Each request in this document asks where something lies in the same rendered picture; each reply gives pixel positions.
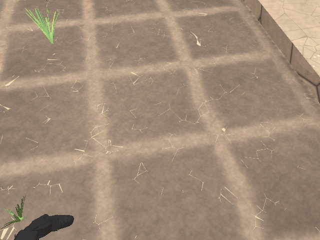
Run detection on left robot hand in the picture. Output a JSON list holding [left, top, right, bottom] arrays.
[[14, 214, 74, 240]]

